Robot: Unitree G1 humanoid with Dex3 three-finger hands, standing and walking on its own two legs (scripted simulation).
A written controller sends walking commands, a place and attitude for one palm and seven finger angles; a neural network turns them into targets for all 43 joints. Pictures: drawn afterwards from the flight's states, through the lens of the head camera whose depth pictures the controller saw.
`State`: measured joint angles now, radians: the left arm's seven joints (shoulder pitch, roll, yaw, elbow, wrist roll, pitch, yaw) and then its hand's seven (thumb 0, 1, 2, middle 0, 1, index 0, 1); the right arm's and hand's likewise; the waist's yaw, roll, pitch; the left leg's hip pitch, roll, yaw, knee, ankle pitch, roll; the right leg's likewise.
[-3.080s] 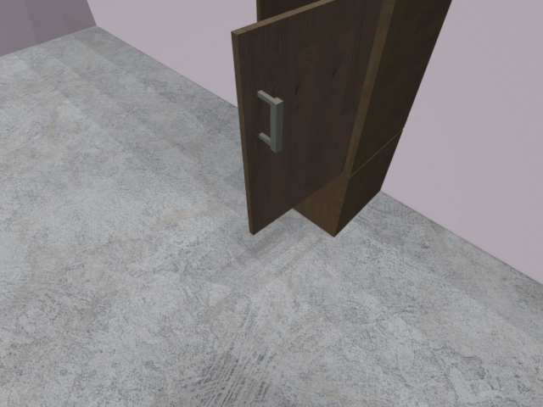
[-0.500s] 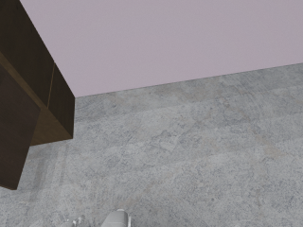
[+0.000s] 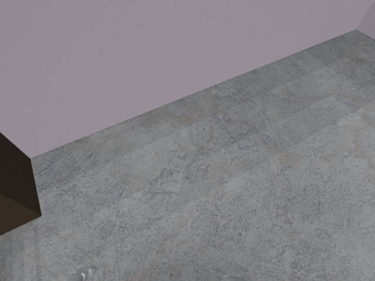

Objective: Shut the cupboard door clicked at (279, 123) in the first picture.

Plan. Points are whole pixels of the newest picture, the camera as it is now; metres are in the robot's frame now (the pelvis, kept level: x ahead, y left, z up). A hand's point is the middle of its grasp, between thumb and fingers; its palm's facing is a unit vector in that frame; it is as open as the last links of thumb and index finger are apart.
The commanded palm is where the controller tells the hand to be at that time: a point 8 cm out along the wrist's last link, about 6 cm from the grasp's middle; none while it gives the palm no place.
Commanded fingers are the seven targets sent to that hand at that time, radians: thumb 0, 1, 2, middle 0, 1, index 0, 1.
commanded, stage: walk around to get in front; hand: left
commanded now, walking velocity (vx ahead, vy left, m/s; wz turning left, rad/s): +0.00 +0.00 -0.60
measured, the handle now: out of the picture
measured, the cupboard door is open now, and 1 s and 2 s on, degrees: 84 84 84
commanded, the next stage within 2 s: none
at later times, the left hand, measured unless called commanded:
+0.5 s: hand (116, 263) +0.17 +0.19 -0.18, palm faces -0.22 -0.95 -0.20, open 7.4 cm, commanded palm none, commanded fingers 0.00 0.90 0.90 -0.20 -0.30 -0.20 -0.30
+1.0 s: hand (166, 217) +0.28 +0.07 -0.15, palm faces -0.56 -0.78 -0.28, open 7.4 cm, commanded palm none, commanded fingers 0.00 0.90 0.90 -0.20 -0.30 -0.20 -0.30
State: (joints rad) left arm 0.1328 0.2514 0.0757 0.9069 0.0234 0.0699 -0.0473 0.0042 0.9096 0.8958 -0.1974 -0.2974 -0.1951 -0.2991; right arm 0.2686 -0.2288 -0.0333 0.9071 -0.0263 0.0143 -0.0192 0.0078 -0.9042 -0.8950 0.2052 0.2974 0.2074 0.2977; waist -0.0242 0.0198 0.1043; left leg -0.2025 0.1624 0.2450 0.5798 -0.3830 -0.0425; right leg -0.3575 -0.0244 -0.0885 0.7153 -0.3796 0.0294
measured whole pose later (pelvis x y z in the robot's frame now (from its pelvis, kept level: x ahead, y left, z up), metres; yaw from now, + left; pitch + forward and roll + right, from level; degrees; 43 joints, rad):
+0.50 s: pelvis +0.05 +0.01 +0.00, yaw -17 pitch +3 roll -1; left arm 0.19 0.24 0.08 0.91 0.01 0.06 -0.01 0.00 0.90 0.89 -0.20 -0.30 -0.20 -0.30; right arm 0.13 -0.20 -0.02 0.87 -0.01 0.01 -0.02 0.01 -0.91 -0.90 0.20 0.30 0.20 0.30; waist 0.02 -0.04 0.07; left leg -0.33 0.04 0.06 0.60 -0.32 0.00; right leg -0.38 0.07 0.10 0.80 -0.48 0.01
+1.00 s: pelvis +0.08 -0.04 +0.00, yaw -35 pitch +2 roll +1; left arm 0.14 0.21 0.05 0.88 0.02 0.03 0.00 0.00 0.91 0.90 -0.20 -0.30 -0.20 -0.30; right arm 0.21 -0.28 -0.06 0.93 -0.01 0.07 -0.02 0.01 -0.91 -0.90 0.20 0.30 0.20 0.30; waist -0.02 0.04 0.11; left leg -0.48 0.11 0.05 1.12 -0.46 -0.09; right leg -0.29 0.01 -0.02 0.58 -0.32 -0.04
